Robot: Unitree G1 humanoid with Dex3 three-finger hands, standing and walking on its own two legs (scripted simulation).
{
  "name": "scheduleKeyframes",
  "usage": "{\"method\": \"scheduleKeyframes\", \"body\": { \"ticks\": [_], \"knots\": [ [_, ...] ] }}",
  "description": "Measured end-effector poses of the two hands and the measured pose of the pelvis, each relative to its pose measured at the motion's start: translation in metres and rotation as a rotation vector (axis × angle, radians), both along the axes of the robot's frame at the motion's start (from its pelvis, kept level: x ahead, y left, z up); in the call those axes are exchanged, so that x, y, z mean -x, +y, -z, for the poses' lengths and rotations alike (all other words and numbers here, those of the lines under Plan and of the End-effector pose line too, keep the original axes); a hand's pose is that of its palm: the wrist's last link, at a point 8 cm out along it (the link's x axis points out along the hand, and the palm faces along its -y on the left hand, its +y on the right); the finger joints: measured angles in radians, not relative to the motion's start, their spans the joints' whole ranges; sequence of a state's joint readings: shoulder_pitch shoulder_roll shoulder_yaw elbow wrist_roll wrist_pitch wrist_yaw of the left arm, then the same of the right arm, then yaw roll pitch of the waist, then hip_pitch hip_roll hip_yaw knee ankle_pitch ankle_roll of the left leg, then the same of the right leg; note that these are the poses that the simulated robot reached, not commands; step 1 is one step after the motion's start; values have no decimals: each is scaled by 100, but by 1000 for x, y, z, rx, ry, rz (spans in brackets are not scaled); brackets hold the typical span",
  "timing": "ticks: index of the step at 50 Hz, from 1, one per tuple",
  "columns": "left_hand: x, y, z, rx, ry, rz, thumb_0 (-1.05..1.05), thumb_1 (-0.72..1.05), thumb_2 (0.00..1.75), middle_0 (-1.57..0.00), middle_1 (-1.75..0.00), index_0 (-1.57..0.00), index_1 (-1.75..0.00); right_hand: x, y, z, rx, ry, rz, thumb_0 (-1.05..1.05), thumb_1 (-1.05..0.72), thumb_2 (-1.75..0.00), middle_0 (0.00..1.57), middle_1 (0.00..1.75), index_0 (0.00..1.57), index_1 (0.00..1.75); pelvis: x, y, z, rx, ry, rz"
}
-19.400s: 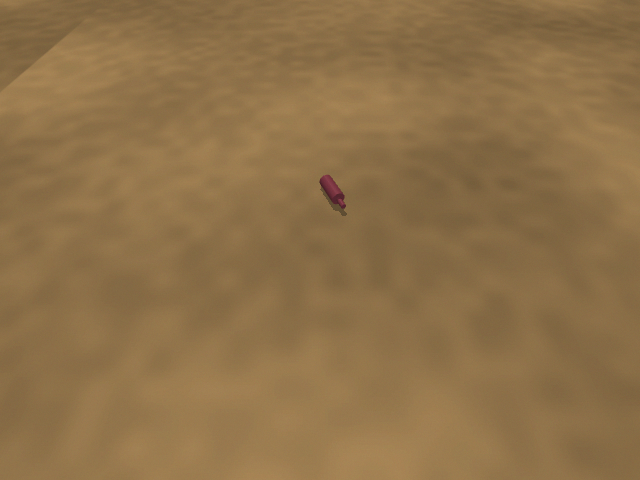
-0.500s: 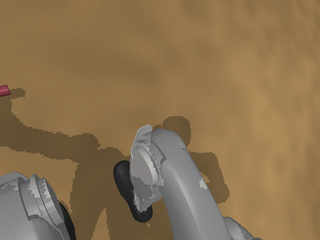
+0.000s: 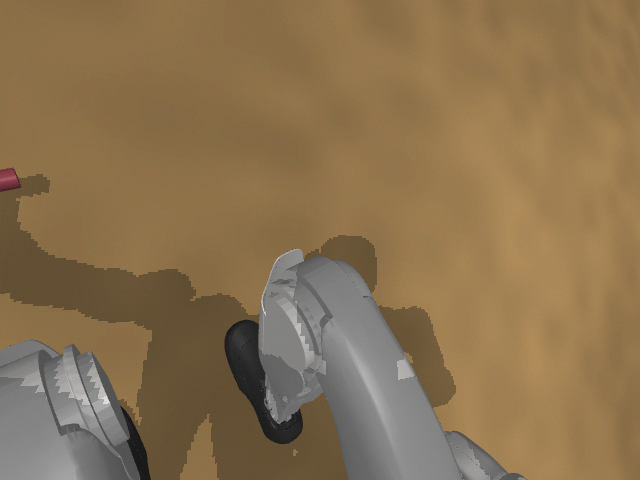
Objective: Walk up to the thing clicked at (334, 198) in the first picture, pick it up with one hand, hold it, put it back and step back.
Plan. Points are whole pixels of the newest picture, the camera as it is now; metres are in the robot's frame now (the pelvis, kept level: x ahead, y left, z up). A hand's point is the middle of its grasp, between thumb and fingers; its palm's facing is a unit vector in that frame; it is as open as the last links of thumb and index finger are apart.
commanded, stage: close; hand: left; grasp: from above
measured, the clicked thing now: out of the picture +0.47 +0.29 -0.28
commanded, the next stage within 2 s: settle in 0.82 s
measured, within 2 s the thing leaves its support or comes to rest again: leaves its support in 1.26 s
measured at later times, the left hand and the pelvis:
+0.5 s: hand out of the picture +0.45 +0.32 -0.26, palm faces -0.46 -0.11 -0.88, open 9.3 cm; pelvis +0.00 +0.00 +0.00, yaw +0 degrees
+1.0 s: hand out of the picture +0.45 +0.32 -0.26, palm faces -0.45 -0.11 -0.89, open 9.2 cm; pelvis +0.00 +0.00 +0.00, yaw +0 degrees
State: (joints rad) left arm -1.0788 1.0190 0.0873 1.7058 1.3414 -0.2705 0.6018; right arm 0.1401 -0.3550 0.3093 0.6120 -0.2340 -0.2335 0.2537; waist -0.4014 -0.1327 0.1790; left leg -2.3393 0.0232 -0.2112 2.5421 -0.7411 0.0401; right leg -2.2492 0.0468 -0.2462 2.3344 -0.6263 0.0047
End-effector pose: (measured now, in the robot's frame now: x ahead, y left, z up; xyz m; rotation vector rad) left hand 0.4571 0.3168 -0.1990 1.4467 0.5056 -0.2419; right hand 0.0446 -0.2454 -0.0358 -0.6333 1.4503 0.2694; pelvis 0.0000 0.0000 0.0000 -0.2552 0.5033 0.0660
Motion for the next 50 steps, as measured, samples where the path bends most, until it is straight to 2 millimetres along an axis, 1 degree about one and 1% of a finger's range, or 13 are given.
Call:
{"method": "scheduleKeyframes", "body": {
  "ticks": [6, 11, 35, 50],
  "knots": [
    [2, 2, 1, -7, 5, 0, 0, 10, 65, -53, -74, -55, -71, -1, 0, -1, 2, -7, -11, 0, -90, -91, 20, 30, 20, 30, 1, 1, 1, 1, -5, -1],
    [2, 2, 2, -8, 5, -2, 0, 13, 59, -58, -70, -58, -66, -1, 2, -1, 1, -10, -16, 0, -90, -91, 20, 30, 20, 30, 2, 1, 1, 1, -9, 0],
    [-2, 3, -1, -13, -2, -5, 0, 14, 42, -72, -54, -72, -50, 4, 2, -1, 2, -7, -11, 0, -90, -91, 20, 30, 20, 30, 3, 0, 0, 3, -13, 5],
    [-3, 3, -2, -14, -6, -7, 0, 14, 38, -76, -48, -77, -44, 0, 2, -5, 17, -10, -11, 0, -91, -91, 20, 30, 20, 30, 2, 1, -2, 8, -4, 4]
  ]
}}
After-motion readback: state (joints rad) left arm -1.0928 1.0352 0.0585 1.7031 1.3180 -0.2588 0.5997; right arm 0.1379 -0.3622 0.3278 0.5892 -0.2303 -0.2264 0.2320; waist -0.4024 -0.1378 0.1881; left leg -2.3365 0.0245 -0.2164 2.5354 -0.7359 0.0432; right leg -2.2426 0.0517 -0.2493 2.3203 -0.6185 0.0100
